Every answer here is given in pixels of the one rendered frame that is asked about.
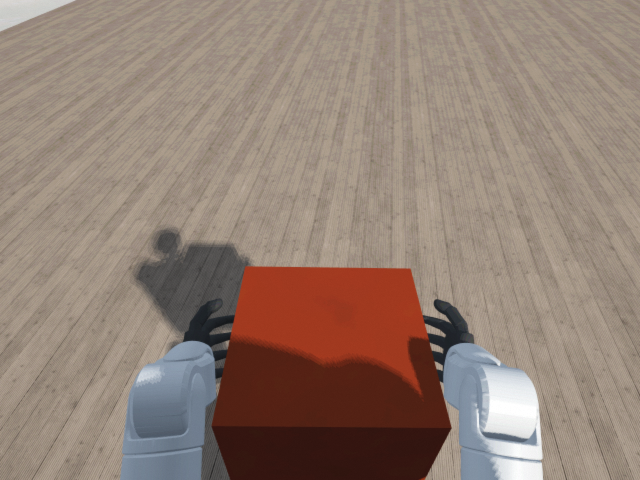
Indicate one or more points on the left robot hand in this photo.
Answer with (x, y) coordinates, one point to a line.
(200, 328)

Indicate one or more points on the carton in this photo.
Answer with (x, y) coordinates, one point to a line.
(329, 375)

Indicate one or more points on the right robot hand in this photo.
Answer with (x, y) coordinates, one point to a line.
(456, 332)

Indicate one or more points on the robot left forearm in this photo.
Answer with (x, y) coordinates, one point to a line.
(165, 419)

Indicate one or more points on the robot right forearm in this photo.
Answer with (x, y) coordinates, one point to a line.
(499, 421)

